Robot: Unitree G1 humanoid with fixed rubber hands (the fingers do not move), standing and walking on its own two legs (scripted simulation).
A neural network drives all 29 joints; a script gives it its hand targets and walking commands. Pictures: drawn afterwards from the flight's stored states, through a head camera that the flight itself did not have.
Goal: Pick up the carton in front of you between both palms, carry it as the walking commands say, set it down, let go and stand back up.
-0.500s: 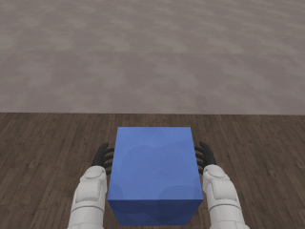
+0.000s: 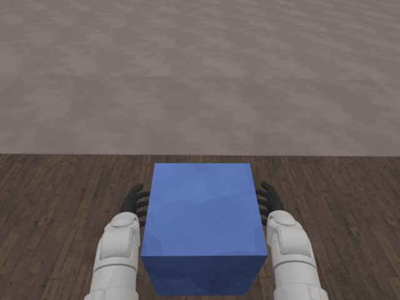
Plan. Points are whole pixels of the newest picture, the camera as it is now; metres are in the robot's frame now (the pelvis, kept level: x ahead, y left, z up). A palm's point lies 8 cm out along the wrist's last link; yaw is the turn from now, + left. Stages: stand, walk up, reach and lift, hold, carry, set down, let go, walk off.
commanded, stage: reach and lift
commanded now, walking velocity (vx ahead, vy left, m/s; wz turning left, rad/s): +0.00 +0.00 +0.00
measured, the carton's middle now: (202, 231) +0.31 +0.00 -0.04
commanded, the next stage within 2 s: hold in 0.56 s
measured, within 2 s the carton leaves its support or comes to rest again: neither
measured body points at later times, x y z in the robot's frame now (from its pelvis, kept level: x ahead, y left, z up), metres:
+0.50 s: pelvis +0.01 +0.00 +0.01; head -0.01 +0.00 +0.45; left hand +0.31 +0.15 +0.03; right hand +0.32 -0.15 +0.03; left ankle +0.03 +0.13 -0.74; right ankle +0.02 -0.13 -0.74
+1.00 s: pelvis +0.00 +0.00 +0.00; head -0.04 +0.00 +0.45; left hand +0.30 +0.15 +0.04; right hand +0.30 -0.16 +0.05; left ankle +0.03 +0.13 -0.74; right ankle +0.02 -0.13 -0.74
